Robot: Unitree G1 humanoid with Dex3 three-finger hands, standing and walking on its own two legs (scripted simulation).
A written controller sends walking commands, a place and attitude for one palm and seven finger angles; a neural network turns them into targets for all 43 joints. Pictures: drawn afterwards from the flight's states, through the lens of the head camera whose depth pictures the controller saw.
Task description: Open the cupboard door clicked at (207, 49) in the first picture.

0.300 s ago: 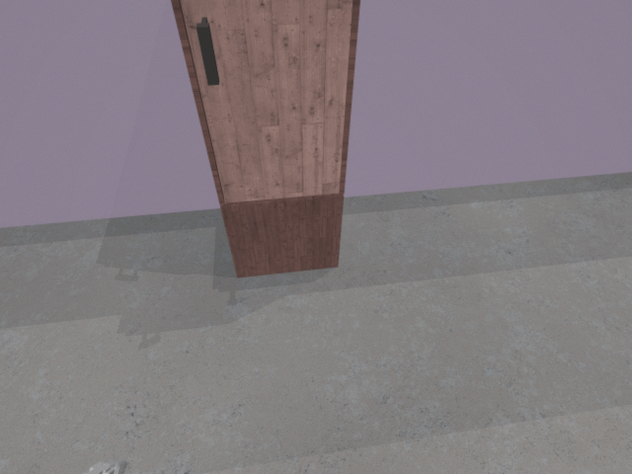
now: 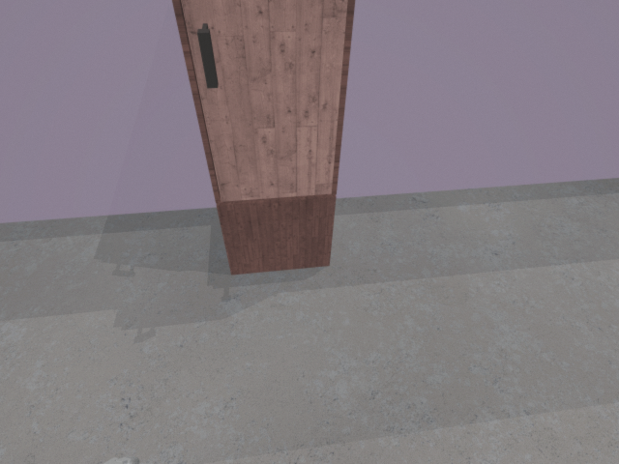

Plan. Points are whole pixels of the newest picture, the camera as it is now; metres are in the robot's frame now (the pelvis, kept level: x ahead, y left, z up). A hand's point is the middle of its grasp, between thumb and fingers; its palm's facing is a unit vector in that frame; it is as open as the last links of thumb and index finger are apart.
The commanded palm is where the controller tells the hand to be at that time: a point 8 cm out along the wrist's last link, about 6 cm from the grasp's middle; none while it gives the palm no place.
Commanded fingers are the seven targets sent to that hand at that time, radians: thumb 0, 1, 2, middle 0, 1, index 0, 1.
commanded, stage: stand and wait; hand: left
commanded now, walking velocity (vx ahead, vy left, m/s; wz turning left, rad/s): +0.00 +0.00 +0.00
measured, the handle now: (208, 55) +0.92 +0.29 +0.13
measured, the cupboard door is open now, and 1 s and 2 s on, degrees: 0 0 0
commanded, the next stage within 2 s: look at it before walking up in 0.52 s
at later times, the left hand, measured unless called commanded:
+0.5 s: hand out of the picture +0.06 +0.25 -0.15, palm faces -0.02 -0.94 -0.34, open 7.4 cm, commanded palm none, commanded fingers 0.00 0.90 0.90 -0.20 -0.30 -0.20 -0.30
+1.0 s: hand out of the picture +0.06 +0.25 -0.15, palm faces -0.03 -0.94 -0.34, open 7.3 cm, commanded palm none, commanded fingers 0.00 0.90 0.90 -0.20 -0.30 -0.20 -0.30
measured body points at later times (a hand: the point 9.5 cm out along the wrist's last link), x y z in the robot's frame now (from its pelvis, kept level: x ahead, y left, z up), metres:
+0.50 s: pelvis -0.01 +0.00 +0.00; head -0.01 +0.00 +0.45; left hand +0.06 +0.30 -0.13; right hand +0.06 -0.30 -0.13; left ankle -0.01 +0.13 -0.74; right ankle -0.01 -0.12 -0.74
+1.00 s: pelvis -0.01 +0.00 +0.01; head -0.01 +0.00 +0.45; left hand +0.07 +0.30 -0.13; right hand +0.07 -0.30 -0.13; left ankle -0.01 +0.13 -0.74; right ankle -0.01 -0.12 -0.74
